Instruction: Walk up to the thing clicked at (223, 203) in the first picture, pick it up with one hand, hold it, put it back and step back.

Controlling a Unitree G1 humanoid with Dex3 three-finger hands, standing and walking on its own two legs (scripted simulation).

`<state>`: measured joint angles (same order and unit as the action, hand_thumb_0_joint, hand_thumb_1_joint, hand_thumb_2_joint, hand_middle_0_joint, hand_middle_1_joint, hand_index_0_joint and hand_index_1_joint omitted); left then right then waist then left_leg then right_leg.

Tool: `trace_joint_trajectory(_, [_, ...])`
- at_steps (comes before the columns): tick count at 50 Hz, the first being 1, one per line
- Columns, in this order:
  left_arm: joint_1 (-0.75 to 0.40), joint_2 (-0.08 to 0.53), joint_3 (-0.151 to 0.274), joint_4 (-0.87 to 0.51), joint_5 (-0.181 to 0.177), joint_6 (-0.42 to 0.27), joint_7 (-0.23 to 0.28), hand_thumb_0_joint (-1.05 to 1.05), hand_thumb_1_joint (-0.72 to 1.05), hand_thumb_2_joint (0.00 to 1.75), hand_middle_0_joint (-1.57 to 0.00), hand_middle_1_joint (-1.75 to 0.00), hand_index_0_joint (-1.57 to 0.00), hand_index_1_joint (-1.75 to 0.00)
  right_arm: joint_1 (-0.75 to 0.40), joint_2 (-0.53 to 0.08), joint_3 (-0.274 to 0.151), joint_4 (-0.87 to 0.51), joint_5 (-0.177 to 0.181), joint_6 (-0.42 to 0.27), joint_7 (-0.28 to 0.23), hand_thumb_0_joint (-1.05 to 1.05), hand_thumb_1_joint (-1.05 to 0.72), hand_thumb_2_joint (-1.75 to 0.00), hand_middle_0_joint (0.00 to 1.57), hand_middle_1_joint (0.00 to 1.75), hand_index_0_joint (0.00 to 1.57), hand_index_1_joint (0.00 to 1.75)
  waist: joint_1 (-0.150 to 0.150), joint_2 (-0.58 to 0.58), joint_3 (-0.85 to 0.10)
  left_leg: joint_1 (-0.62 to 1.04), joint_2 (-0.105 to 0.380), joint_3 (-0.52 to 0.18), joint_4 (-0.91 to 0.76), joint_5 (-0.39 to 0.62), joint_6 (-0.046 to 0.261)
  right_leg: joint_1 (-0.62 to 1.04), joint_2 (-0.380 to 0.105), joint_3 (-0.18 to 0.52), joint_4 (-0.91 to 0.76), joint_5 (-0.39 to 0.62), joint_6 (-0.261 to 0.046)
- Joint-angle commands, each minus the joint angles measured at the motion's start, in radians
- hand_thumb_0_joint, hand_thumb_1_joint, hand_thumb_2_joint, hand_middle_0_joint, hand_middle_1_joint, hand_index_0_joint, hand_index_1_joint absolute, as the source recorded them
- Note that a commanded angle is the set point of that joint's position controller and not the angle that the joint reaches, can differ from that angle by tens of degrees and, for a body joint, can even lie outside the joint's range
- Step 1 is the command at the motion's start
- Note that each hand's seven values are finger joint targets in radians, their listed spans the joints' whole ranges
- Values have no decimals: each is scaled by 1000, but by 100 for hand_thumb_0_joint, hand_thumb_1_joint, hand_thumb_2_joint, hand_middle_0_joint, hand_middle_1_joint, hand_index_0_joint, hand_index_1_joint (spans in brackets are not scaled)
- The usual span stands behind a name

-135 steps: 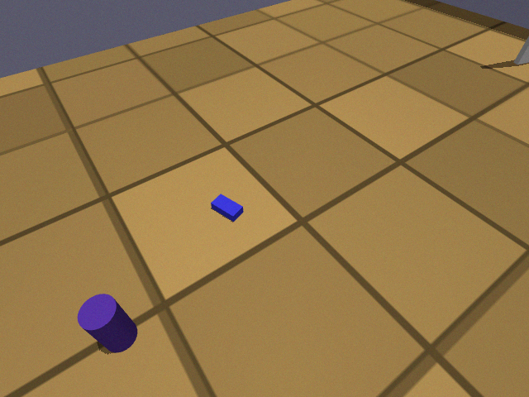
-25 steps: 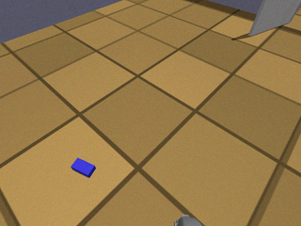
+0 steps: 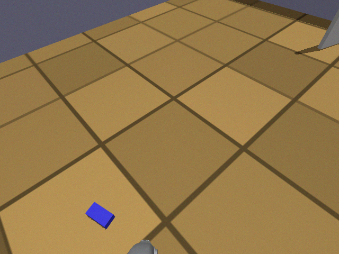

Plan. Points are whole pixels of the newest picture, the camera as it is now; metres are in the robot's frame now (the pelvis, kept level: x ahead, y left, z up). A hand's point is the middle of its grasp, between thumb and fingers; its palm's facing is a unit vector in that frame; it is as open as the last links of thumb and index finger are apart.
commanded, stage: walk up
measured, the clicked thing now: (100, 215) +0.42 +0.47 -0.75
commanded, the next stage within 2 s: none
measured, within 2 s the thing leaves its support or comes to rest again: neither
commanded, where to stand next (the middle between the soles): +0.44 +0.05 m, yaw -2 degrees
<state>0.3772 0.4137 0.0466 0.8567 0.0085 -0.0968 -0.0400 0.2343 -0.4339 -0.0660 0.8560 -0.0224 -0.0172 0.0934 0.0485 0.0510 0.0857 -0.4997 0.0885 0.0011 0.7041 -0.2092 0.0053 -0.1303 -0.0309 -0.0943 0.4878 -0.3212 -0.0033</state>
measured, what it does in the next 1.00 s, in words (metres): walks ahead, turning left: left foot, then right foot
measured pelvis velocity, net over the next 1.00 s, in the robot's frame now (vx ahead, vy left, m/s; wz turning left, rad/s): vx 0.38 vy -0.01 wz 0.57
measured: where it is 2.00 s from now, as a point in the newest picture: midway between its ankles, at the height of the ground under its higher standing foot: (181, 223)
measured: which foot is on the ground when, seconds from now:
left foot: up 0.00-0.04, down 0.06-0.64, up 0.66-1.00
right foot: down 0.00-0.10, up 0.12-0.60, down 0.62-1.00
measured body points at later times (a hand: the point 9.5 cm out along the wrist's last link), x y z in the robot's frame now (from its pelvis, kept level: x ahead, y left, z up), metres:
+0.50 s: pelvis +0.18 +0.03 +0.01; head +0.21 +0.06 +0.46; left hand +0.28 +0.36 -0.10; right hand +0.22 -0.28 -0.09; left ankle +0.14 +0.14 -0.73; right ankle +0.30 -0.10 -0.69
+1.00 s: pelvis +0.38 -0.01 +0.00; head +0.41 +0.02 +0.45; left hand +0.24 +0.29 -0.11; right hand +0.64 -0.23 -0.09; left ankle +0.41 +0.16 -0.70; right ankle +0.35 -0.09 -0.73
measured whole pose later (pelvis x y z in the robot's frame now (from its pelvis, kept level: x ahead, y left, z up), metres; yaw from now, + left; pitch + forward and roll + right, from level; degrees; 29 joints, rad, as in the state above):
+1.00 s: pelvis +0.38 -0.01 +0.00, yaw +33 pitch -2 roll +0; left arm 0.29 0.41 0.08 0.78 0.03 0.00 -0.05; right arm 0.26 -0.45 -0.06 0.79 -0.02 0.00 0.04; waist 0.07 -0.02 0.13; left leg -0.51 0.05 0.06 0.74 -0.11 0.01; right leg -0.04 0.00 -0.23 0.42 -0.35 -0.06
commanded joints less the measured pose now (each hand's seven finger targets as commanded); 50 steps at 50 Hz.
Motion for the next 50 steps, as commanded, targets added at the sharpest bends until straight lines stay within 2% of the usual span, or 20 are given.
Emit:
trace_joint_trajectory(1, [-25, 298, 87, -77, -3, -24, 20, 0, 90, 90, -20, -30, -20, -30, -51, -146, -55, -98, 6, -50, -2, 0, -90, -90, 20, 30, 20, 30, -17, -166, -56, 155, -12, 41, -124, 32, 31, -57, -254, 171, -122, 186, -184])
trace_joint_trajectory(4, [-10, 214, 51, -85, -6, -13, 24, 0, 90, 90, -20, -30, -20, -30, 213, -241, -96, -12, -13, -64, -26, 0, -90, -90, 20, 30, 20, 30, -153, 118, -188, 559, -6, -54, -237, -103, 93, -243, -123, 51, 374, 272, -103])
trace_joint_trajectory(5, [48, 118, 25, -93, -14, -8, 21, 0, 90, 90, -20, -30, -20, -30, 233, -312, -112, -31, -20, -69, -38, 0, -90, -90, 20, 30, 20, 30, -131, 337, -190, 665, 219, -427, -334, -212, 160, -478, 8, 28, 595, -147, -48])
trace_joint_trajectory(6, [61, 206, 45, -69, -13, 5, 33, 0, 90, 90, -20, -30, -20, -30, 191, -337, -115, -62, 10, -68, -42, 0, -90, -90, 20, 30, 20, 30, -121, 207, -183, 630, 333, -662, -446, -337, 244, -545, 35, 81, 678, -222, -52])
trace_joint_trajectory(7, [10, 266, 54, -53, -3, 10, 40, 0, 90, 90, -20, -30, -20, -30, 158, -324, -116, -61, 30, -62, -43, 0, -90, -90, 20, 30, 20, 30, -118, 129, -112, 527, 339, -649, -452, -360, 275, -545, -15, 138, 731, -202, -62])
trace_joint_trajectory(11, [47, 222, 47, -7, -21, 16, 18, 0, 90, 90, -20, -30, -20, -30, 72, -214, -60, -83, 36, -79, -56, 0, -90, -90, 20, 30, 20, 30, -43, 61, -5, 307, 163, -209, -435, 88, 137, -409, -65, 178, 586, -13, -39])
trace_joint_trajectory(14, [46, 195, 46, -8, -16, 25, 8, 0, 90, 90, -20, -30, -20, -30, 95, -216, -63, -93, 30, -87, -59, 0, -90, -90, 20, 30, 20, 30, -50, 106, -51, 367, 150, -149, -432, 174, 175, -394, -58, 134, 516, 43, -9])
trace_joint_trajectory(15, [-189, 197, 66, -115, 17, 22, -5, 0, 90, 90, -20, -30, -20, -30, 118, -215, -55, -92, 38, -57, -57, 0, -90, -90, 20, 30, 20, 30, -71, 23, -20, 319, 78, -366, -445, 194, 220, -414, 4, 117, 465, -38, 9])
trace_joint_trajectory(16, [-273, 195, 70, -156, 19, 26, -7, 0, 90, 90, -20, -30, -20, -30, 159, -234, -63, -96, 31, -50, -59, 0, -90, -90, 20, 30, 20, 30, -88, 23, 4, 338, 120, -396, -469, 151, 241, -456, -6, 133, 427, -60, 8])
trace_joint_trajectory(20, [-219, 189, 68, -142, 17, 56, -22, 0, 90, 90, -20, -30, -20, -30, 110, -262, -72, -121, 28, -51, -67, 0, -90, -90, 20, 30, 20, 30, -43, 61, -71, 479, 101, -364, -476, -8, 235, -530, -15, 128, 387, 50, 18])
trace_joint_trajectory(23, [-315, 190, 82, -167, 20, 66, -27, 0, 90, 90, -20, -30, -20, -30, 152, -251, -71, -126, 15, -50, -70, 0, -90, -90, 20, 30, 20, 30, -69, 48, -56, 356, 82, -422, -489, -97, 218, -406, -13, 149, 294, 41, 18])
trace_joint_trajectory(27, [-358, 176, 86, -205, 18, 48, -25, 0, 90, 90, -20, -30, -20, -30, 172, -242, -71, -130, 11, -56, -84, 0, -90, -90, 20, 30, 20, 30, -54, 61, -56, 357, 104, -436, -378, 155, 198, -311, -20, 195, 150, 65, -14])
trace_joint_trajectory(30, [-180, 206, 109, -157, 20, 31, -8, 0, 90, 90, -20, -30, -20, -30, 118, -185, -44, -158, 21, -56, -90, 0, -90, -90, 20, 30, 20, 30, 71, -26, -141, 143, -10, -313, -121, 257, 98, 127, -34, 230, -95, 163, -83])
trace_joint_trajectory(31, [-85, 272, 131, -135, 33, 27, 3, 0, 90, 90, -20, -30, -20, -30, 141, -117, -23, -167, 29, -55, -88, 0, -90, -90, 20, 30, 20, 30, 115, -200, -217, -25, -108, -189, 135, 36, 59, 338, -183, 369, -147, 19, -111])
trace_joint_trajectory(32, [-74, 311, 133, -149, 33, 24, 12, 0, 90, 90, -20, -30, -20, -30, 202, -79, -7, -155, 31, -47, -93, 0, -90, -90, 20, 30, 20, 30, 90, -324, -273, -172, -174, -98, 324, -317, 37, 426, -401, 605, -193, -130, -133])
trace_joint_trajectory(34, [-220, 302, 129, -172, 25, 32, 10, 0, 90, 90, -20, -30, -20, -30, 207, -204, -44, -116, 12, -31, -104, 0, -90, -90, 20, 30, 20, 30, 32, -253, -165, -214, -85, -73, 423, -234, 22, 229, -457, 701, -301, -312, -173])
trace_joint_trajectory(37, [-253, 198, 91, -171, 15, 27, 3, 0, 90, 90, -20, -30, -20, -30, 198, -194, -47, -68, 19, -37, -77, 0, -90, -90, 20, 30, 20, 30, -16, -212, -41, -109, -50, -76, 392, -93, 22, 64, -250, 362, -279, -51, -93])
trace_joint_trajectory(40, [-231, 186, 90, -158, 8, 27, 1, 0, 90, 90, -20, -30, -20, -30, 186, -142, -32, -70, 20, -23, -55, 0, -90, -90, 20, 30, 20, 30, -28, -246, -14, -79, -44, -28, 329, 8, 15, 25, -203, 175, -263, 208, -99])
trace_joint_trajectory(48, [-120, 178, 78, -183, 19, 68, -5, 0, 90, 90, -20, -30, -20, -30, 19, -130, -38, -150, 6, -4, -65, 0, -90, -90, 20, 30, 20, 30, 25, -163, 29, 37, -60, 115, -3, 143, 3, 19, -187, -44, -146, 620, 0])
trace_joint_trajectory(50, [-116, 200, 80, -194, 14, 81, 0, 0, 90, 90, -20, -30, -20, -30, 58, -133, -44, -155, 2, 4, -73, 0, -90, -90, 20, 30, 20, 30, -1, -139, -21, 153, -83, 144, -37, 176, 24, -4, -208, -48, -30, 678, 13])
